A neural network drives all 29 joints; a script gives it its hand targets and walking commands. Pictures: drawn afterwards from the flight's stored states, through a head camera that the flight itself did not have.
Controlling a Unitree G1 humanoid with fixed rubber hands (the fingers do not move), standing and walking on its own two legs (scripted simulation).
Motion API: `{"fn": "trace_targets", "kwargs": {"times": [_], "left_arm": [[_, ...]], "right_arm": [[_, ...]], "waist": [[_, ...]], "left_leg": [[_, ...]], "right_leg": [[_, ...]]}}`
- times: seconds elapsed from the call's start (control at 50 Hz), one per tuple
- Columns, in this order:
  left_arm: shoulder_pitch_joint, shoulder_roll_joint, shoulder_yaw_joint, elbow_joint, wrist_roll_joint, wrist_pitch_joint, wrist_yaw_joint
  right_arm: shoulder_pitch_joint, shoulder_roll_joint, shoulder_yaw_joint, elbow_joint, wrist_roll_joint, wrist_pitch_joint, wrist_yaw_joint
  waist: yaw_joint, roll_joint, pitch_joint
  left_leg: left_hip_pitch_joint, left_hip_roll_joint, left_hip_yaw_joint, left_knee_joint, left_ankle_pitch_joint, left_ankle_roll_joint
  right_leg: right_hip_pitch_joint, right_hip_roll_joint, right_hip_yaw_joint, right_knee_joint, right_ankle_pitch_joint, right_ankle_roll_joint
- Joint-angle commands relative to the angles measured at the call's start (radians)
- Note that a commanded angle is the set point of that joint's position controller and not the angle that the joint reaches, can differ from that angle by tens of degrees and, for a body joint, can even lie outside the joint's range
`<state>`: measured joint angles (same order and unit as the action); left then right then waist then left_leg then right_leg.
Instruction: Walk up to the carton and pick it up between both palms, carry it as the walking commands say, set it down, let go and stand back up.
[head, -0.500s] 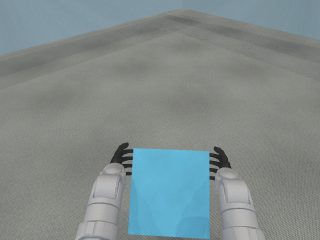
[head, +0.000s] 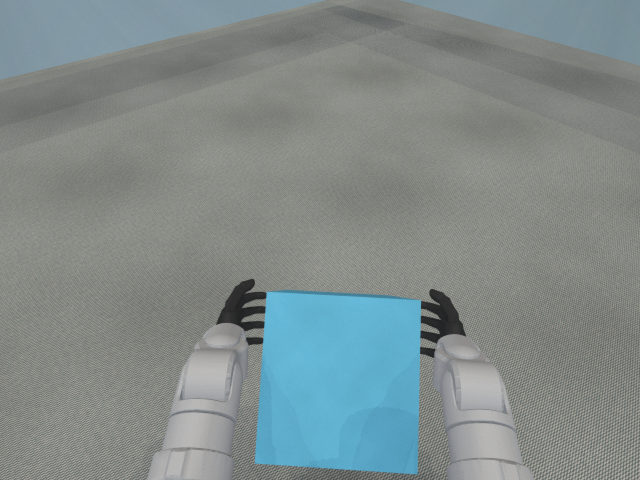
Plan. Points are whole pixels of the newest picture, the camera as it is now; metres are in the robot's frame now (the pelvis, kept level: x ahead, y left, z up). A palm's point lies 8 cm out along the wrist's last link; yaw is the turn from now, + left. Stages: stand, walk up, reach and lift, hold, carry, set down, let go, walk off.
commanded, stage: carry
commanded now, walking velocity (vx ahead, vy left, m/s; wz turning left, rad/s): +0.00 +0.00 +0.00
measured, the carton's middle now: (337, 360) +0.31 -0.01 -0.09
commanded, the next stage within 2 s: none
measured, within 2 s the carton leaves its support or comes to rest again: neither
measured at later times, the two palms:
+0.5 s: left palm (209, 337) +0.29 +0.16 +0.02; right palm (422, 340) +0.29 -0.13 +0.01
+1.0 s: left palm (210, 325) +0.31 +0.16 +0.03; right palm (422, 326) +0.31 -0.13 +0.02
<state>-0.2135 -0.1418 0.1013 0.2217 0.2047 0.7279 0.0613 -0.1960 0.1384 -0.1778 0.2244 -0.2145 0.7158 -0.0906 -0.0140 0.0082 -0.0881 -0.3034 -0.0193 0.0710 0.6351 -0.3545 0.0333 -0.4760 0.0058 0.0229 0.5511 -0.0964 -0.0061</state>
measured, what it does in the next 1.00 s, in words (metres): stands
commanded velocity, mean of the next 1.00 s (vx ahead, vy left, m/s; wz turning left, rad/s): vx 0.00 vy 0.00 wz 0.00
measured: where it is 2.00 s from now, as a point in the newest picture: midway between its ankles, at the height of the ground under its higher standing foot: outside the picture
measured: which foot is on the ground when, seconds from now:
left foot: down 0.00-1.00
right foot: down 0.00-1.00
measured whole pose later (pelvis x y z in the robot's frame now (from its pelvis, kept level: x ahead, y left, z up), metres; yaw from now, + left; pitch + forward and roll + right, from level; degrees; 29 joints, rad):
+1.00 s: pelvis +0.03 +0.02 +0.00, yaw +1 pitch +1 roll +0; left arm -0.19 -0.14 0.10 0.25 0.21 0.73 0.07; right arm -0.20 0.14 -0.18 0.25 -0.22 0.72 -0.07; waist -0.01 0.01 -0.10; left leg -0.25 -0.04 0.07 0.62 -0.39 0.07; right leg -0.43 -0.02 0.02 0.57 -0.16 0.03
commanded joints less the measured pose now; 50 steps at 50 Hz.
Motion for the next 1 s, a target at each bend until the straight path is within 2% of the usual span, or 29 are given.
{"fn": "trace_targets", "kwargs": {"times": [0.0, 0.04, 0.08, 0.1, 0.16, 0.18, 0.22, 0.24, 0.26, 0.3, 0.32, 0.36, 0.38, 0.4, 0.44, 0.48, 0.56, 0.58, 0.62, 0.64, 0.66, 0.72, 0.78, 0.82, 0.86, 0.92, 0.94, 0.96, 0.98], "left_arm": [[-0.503, -0.911, -0.490, -0.063, -0.236, -0.072, -0.259], [-0.668, -0.941, -0.562, -0.240, -0.316, -0.076, -0.259], [-0.422, -0.901, -0.459, 0.054, -0.200, -0.059, -0.270], [-0.559, -0.901, -0.449, -0.036, -0.247, -0.080, -0.264], [-0.671, -0.874, -0.501, -0.144, -0.264, -0.081, -0.243], [-0.454, -0.921, -0.495, 0.040, -0.229, -0.075, -0.250], [-0.585, -0.897, -0.511, -0.097, -0.267, -0.089, -0.250], [-0.572, -0.911, -0.496, -0.018, -0.243, -0.084, -0.255], [-0.564, -0.936, -0.531, -0.129, -0.283, -0.094, -0.252], [-0.486, -0.937, -0.467, -0.006, -0.237, -0.099, -0.250], [-0.585, -0.931, -0.516, -0.078, -0.264, -0.084, -0.244], [-0.571, -0.916, -0.519, -0.092, -0.275, -0.080, -0.248], [-0.537, -0.922, -0.503, -0.040, -0.243, -0.104, -0.252], [-0.544, -0.902, -0.501, -0.039, -0.243, -0.125, -0.259], [-0.682, -0.898, -0.499, -0.129, -0.264, -0.115, -0.251], [-0.624, -0.920, -0.559, -0.207, -0.301, -0.112, -0.247], [-0.551, -0.947, -0.582, -0.205, -0.340, -0.074, -0.242], [-0.496, -0.940, -0.542, -0.097, -0.290, -0.074, -0.249], [-0.502, -0.906, -0.516, -0.157, -0.277, -0.083, -0.242], [-0.447, -0.884, -0.451, -0.011, -0.206, -0.091, -0.248], [-0.524, -0.917, -0.563, -0.209, -0.275, -0.105, -0.246], [-0.489, -0.892, -0.496, -0.110, -0.243, -0.100, -0.248], [-0.553, -0.908, -0.514, -0.137, -0.254, -0.084, -0.248], [-0.414, -0.882, -0.501, -0.093, -0.207, -0.076, -0.242], [-0.549, -0.911, -0.549, -0.144, -0.254, -0.079, -0.244], [-0.652, -0.873, -0.491, -0.093, -0.239, -0.084, -0.247], [-0.418, -0.942, -0.553, -0.082, -0.254, -0.077, -0.256], [-0.631, -0.888, -0.513, -0.128, -0.253, -0.090, -0.251], [-0.474, -0.923, -0.511, -0.063, -0.223, -0.086, -0.254]], "right_arm": [[-0.586, 0.930, 0.587, -0.127, 0.272, -0.057, 0.276], [-0.637, 0.950, 0.615, -0.232, 0.306, -0.060, 0.275], [-0.504, 0.961, 0.605, -0.062, 0.258, -0.052, 0.280], [-0.759, 0.910, 0.618, -0.217, 0.312, -0.070, 0.275], [-0.637, 0.897, 0.544, -0.146, 0.264, -0.064, 0.276], [-0.428, 0.963, 0.558, 0.035, 0.233, -0.059, 0.273], [-0.673, 0.932, 0.597, -0.180, 0.290, -0.070, 0.276], [-0.637, 0.918, 0.561, -0.084, 0.260, -0.064, 0.278], [-0.568, 0.954, 0.586, -0.130, 0.285, -0.070, 0.280], [-0.563, 0.923, 0.548, -0.102, 0.259, -0.076, 0.280], [-0.629, 0.919, 0.560, -0.114, 0.276, -0.065, 0.284], [-0.560, 0.935, 0.567, -0.118, 0.281, -0.065, 0.283], [-0.577, 0.932, 0.577, -0.093, 0.285, -0.086, 0.290], [-0.542, 0.953, 0.566, -0.054, 0.267, -0.107, 0.288], [-0.749, 0.908, 0.565, -0.169, 0.298, -0.105, 0.285], [-0.638, 0.939, 0.608, -0.229, 0.318, -0.101, 0.282], [-0.673, 0.921, 0.647, -0.334, 0.357, -0.070, 0.276], [-0.585, 0.954, 0.631, -0.180, 0.312, -0.057, 0.278], [-0.609, 0.906, 0.616, -0.233, 0.322, -0.077, 0.284], [-0.548, 0.913, 0.591, -0.056, 0.266, -0.065, 0.285], [-0.498, 0.913, 0.625, -0.180, 0.299, -0.080, 0.290], [-0.555, 0.896, 0.617, -0.185, 0.296, -0.082, 0.284], [-0.697, 0.872, 0.617, -0.239, 0.313, -0.072, 0.290], [-0.536, 0.893, 0.613, -0.172, 0.302, -0.066, 0.293], [-0.583, 0.938, 0.614, -0.164, 0.304, -0.058, 0.291], [-0.609, 0.887, 0.514, -0.046, 0.244, -0.070, 0.296], [-0.517, 0.950, 0.634, -0.166, 0.297, -0.073, 0.292], [-0.626, 0.898, 0.551, -0.143, 0.264, -0.075, 0.288], [-0.518, 0.941, 0.576, -0.072, 0.261, -0.070, 0.294]], "waist": [[0.005, 0.002, -0.387], [0.004, 0.019, -0.366], [0.008, -0.061, -0.273], [0.023, -0.039, -0.341], [0.006, -0.009, -0.359], [0.003, -0.013, -0.312], [0.018, -0.105, -0.401], [0.002, -0.031, -0.348], [0.008, -0.008, -0.353], [0.006, 0.004, -0.298], [0.018, 0.094, -0.303], [0.014, -0.018, -0.319], [0.001, 0.008, -0.312], [-0.002, -0.053, -0.327], [0.012, -0.043, -0.335], [0.002, -0.023, -0.369], [0.003, -0.016, -0.431], [-0.003, -0.093, -0.404], [0.013, -0.041, -0.471], [0.007, -0.049, -0.378], [0.009, -0.025, -0.418], [0.010, -0.090, -0.412], [0.015, 0.012, -0.412], [0.017, -0.044, -0.359], [-0.001, -0.044, -0.329], [0.003, 0.064, -0.296], [0.007, -0.026, -0.331], [0.002, 0.038, -0.307], [0.004, 0.017, -0.290]], "left_leg": [[0.083, 0.149, -0.186, -0.187, 0.026, 0.023], [0.038, 0.146, -0.162, -0.192, 0.134, 0.010], [-0.031, 0.145, -0.152, -0.152, 0.140, 0.013], [0.034, 0.146, -0.159, -0.177, 0.169, 0.011], [0.047, 0.159, -0.207, -0.180, 0.256, -0.004], [0.045, 0.149, -0.181, -0.153, 0.220, 0.005], [0.087, 0.142, -0.169, -0.122, 0.203, 0.020], [0.059, 0.134, -0.155, -0.151, 0.100, 0.020], [0.073, 0.165, -0.213, -0.183, 0.278, 0.014], [0.053, 0.176, -0.203, -0.228, 0.223, 0.013], [0.048, 0.178, -0.235, -0.233, 0.342, 0.006], [0.088, 0.169, -0.192, -0.167, 0.334, 0.017], [0.118, 0.169, -0.159, -0.140, 0.383, 0.002], [0.098, 0.148, -0.171, -0.123, 0.262, 0.015], [0.043, 0.144, -0.187, -0.198, 0.133, 0.034], [0.068, 0.149, -0.182, -0.198, 0.073, 0.034], [0.175, 0.195, -0.219, -0.180, 0.575, -0.004], [0.153, 0.168, -0.141, -0.131, 0.376, 0.024], [0.150, 0.147, -0.158, -0.122, 0.396, 0.022], [0.118, 0.144, -0.155, -0.129, 0.392, 0.024], [0.117, 0.133, -0.153, -0.117, 0.311, 0.025], [0.118, 0.136, -0.158, -0.127, 0.327, 0.007], [0.128, 0.140, -0.144, -0.140, 0.349, 0.009], [0.063, 0.143, -0.176, -0.146, 0.226, 0.016], [0.108, 0.161, -0.176, -0.180, 0.360, -0.006], [0.074, 0.170, -0.199, -0.198, 0.346, -0.007], [0.069, 0.152, -0.149, -0.180, 0.181, 0.019], [0.087, 0.159, -0.181, -0.207, 0.262, 0.010], [0.046, 0.148, -0.175, -0.210, 0.194, 0.023]], "right_leg": [[0.179, -0.098, 0.137, -0.106, -0.127, -0.003], [0.216, -0.115, 0.118, -0.070, 0.064, -0.017], [0.232, -0.123, 0.117, -0.061, 0.057, -0.025], [0.223, -0.119, 0.106, -0.060, 0.094, -0.029], [0.203, -0.115, 0.103, -0.042, 0.114, -0.013], [0.221, -0.106, 0.094, -0.040, 0.065, -0.007], [0.241, -0.118, 0.144, -0.071, 0.072, -0.010], [0.206, -0.100, 0.122, -0.069, 0.022, -0.003], [0.206, -0.109, 0.098, -0.028, 0.117, -0.014], [0.180, -0.084, 0.064, -0.050, 0.001, 0.002], [0.195, -0.081, 0.056, -0.021, 0.027, -0.003], [0.202, -0.093, 0.073, -0.034, 0.066, -0.002], [0.181, -0.092, 0.060, -0.016, 0.124, -0.008], [0.201, -0.102, 0.091, -0.023, 0.074, -0.019], [0.235, -0.092, 0.068, -0.047, -0.004, 0.004], [0.244, -0.084, 0.093, -0.069, -0.020, 0.013], [0.213, -0.089, 0.058, 0.004, 0.155, 0.008], [0.251, -0.069, 0.046, -0.012, 0.153, 0.010], [0.310, -0.103, 0.069, -0.014, 0.178, -0.020], [0.258, -0.118, 0.091, -0.003, 0.179, -0.028], [0.278, -0.114, 0.082, -0.022, 0.167, -0.025], [0.269, -0.127, 0.101, -0.019, 0.209, -0.031], [0.254, -0.127, 0.093, -0.017, 0.203, -0.012], [0.269, -0.117, 0.088, -0.035, 0.123, -0.019], [0.209, -0.111, 0.105, -0.019, 0.182, -0.018], [0.202, -0.098, 0.066, -0.020, 0.053, -0.009], [0.240, -0.099, 0.078, -0.047, 0.048, -0.011], [0.207, -0.118, 0.112, -0.051, 0.086, -0.012], [0.229, -0.098, 0.078, -0.030, 0.054, -0.001]]}}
